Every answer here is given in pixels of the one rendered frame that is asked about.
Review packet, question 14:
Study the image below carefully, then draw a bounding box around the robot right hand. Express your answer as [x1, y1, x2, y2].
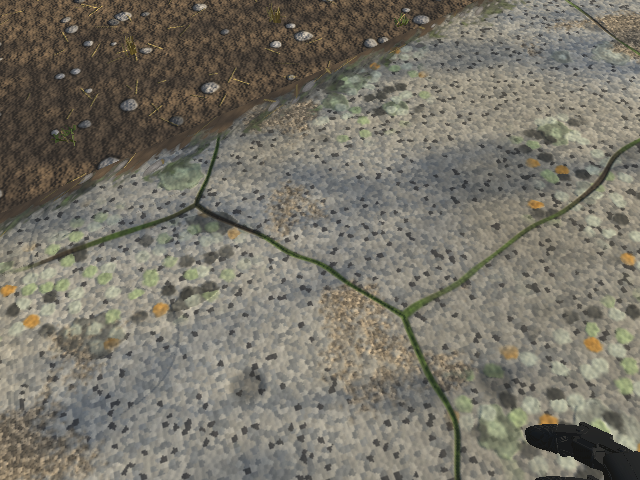
[525, 422, 640, 480]

